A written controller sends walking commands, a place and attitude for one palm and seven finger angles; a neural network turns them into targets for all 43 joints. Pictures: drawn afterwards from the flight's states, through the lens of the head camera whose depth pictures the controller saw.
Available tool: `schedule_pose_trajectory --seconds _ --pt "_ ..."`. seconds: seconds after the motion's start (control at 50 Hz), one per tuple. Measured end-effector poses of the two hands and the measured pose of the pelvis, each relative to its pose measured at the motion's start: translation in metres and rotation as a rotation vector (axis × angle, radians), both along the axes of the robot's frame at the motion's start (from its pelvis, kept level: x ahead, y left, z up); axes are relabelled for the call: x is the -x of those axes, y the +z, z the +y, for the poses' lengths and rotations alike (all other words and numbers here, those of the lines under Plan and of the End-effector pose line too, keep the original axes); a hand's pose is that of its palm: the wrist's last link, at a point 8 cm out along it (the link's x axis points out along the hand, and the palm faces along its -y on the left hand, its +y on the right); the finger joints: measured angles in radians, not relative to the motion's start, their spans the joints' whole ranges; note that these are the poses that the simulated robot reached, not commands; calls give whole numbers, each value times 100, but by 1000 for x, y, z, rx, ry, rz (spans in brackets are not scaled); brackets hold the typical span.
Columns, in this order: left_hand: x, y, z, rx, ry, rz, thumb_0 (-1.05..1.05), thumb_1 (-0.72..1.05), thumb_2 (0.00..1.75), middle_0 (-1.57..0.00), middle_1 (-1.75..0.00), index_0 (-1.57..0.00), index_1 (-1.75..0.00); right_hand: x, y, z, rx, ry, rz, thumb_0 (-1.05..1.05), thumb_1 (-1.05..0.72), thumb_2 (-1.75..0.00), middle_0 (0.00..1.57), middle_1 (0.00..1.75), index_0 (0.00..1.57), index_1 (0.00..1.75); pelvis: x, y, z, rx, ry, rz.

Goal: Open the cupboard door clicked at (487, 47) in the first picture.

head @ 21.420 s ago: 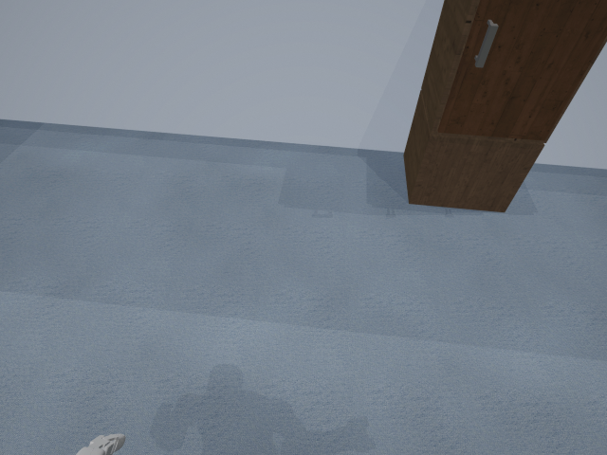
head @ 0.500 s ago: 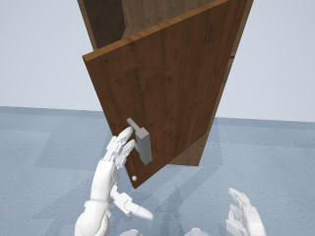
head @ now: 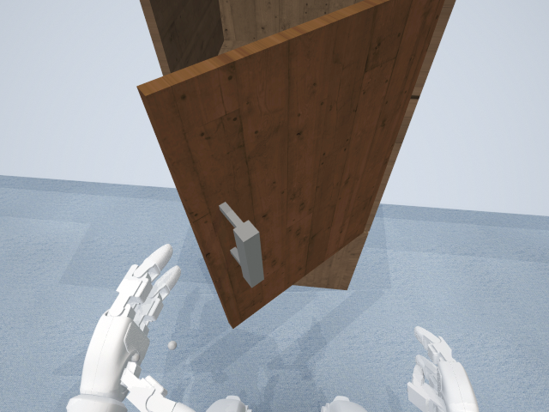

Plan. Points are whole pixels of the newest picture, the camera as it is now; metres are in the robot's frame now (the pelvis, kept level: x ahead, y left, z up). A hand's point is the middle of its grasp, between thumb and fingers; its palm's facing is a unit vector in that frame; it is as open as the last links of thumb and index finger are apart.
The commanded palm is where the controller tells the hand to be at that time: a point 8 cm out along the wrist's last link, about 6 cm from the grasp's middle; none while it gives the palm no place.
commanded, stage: draw the hand back to the body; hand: left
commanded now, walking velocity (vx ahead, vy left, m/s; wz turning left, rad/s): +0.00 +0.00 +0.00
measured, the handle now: (241, 245) +0.32 +0.07 +0.08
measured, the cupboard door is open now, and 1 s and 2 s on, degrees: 44 44 44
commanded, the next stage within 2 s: step back with the hand held close in 1.66 s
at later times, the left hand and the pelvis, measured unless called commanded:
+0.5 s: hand (123, 339) +0.19 +0.17 +0.12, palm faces -0.07 -1.00 -0.07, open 16.3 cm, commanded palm +0.16 +0.23 +0.14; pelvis +0.00 +0.02 +0.02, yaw -1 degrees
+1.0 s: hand (13, 298) +0.20 +0.25 +0.19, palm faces +0.34 -0.85 -0.39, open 12.5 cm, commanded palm +0.15 +0.29 +0.21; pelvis +0.01 +0.03 +0.06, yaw -1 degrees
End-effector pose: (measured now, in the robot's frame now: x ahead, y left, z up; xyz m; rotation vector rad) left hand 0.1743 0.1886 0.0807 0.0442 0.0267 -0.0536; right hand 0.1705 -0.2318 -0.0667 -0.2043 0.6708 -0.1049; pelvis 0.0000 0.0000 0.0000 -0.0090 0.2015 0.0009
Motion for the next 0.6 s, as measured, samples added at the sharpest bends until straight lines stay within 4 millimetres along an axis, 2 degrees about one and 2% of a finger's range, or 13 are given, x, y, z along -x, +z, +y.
schedule_pose_trajectory --seconds 0.12,0.18,0.34,0.5,0.6 --pt "-1 -3 -5 27 -62 -7 -1 -50 30 -15 -31 -15 -30 1 0 8 0 -3 -31 2 -91 -90 20 30 20 30 5 -4 7 7 -1 1" --pt "-4 0 -1 11 -59 -10 -1 -50 30 -15 -31 -15 -30 4 2 14 -9 -10 -36 2 -91 -90 20 30 20 30 7 -4 10 8 -7 -6" --pt "1 37 26 -24 8 -63 -1 -50 30 -15 -30 -15 -30 8 16 31 -46 -20 -59 2 -91 -90 20 30 20 30 2 8 18 17 -8 -48" --pt "6 43 39 -27 -15 -12 -1 -50 30 -15 -30 -15 -30 4 32 36 -24 -2 -100 2 -91 -90 20 30 20 30 2 17 23 23 -6 -84" --pt "9 61 54 -47 18 -56 -1 -46 31 -15 -30 -15 -30 0 41 37 -18 7 -129 2 -91 -90 20 30 20 30 0 22 25 27 -2 -108"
